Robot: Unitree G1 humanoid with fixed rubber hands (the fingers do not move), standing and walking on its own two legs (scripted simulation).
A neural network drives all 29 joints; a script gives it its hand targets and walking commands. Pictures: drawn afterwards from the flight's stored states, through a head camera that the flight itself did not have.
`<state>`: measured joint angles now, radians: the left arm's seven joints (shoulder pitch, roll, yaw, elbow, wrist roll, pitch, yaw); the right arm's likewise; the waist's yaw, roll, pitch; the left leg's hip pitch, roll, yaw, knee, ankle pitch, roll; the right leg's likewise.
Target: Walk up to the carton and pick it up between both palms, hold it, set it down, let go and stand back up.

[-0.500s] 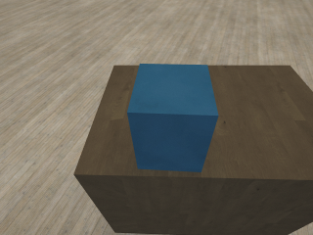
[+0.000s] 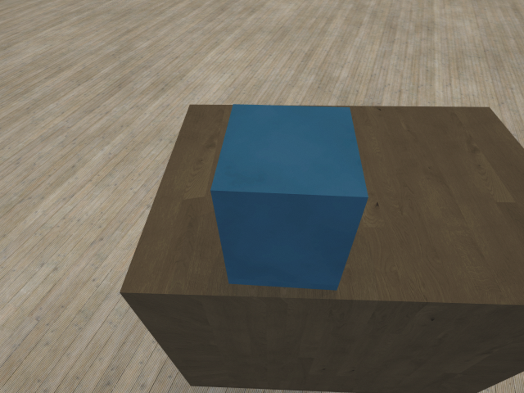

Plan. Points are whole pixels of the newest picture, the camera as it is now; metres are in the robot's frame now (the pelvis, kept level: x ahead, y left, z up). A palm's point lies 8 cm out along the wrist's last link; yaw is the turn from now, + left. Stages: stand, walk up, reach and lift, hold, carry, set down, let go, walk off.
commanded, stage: stand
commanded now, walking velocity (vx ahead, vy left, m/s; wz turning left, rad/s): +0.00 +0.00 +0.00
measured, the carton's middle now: (286, 199) +0.45 +0.00 +0.06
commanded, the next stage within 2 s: none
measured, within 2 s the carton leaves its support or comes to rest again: neither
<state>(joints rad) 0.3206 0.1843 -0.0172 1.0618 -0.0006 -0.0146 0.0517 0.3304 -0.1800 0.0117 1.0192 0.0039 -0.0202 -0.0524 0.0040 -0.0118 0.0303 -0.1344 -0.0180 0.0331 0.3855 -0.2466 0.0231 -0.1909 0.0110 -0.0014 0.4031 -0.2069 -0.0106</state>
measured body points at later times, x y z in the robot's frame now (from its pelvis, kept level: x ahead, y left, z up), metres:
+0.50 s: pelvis +0.00 +0.00 +0.00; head +0.02 +0.00 +0.45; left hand +0.00 +0.23 -0.16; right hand +0.00 -0.24 -0.15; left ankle -0.03 +0.10 -0.74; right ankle +0.00 -0.11 -0.74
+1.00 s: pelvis +0.00 -0.01 +0.00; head +0.01 +0.00 +0.45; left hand -0.01 +0.22 -0.16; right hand -0.02 -0.24 -0.15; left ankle -0.03 +0.10 -0.74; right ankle +0.00 -0.11 -0.74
